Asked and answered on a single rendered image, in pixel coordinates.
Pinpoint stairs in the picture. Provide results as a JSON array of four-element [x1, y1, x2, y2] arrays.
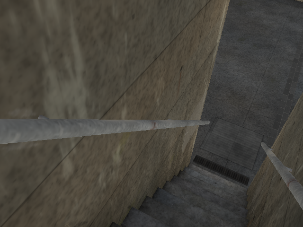
[[110, 163, 249, 227]]

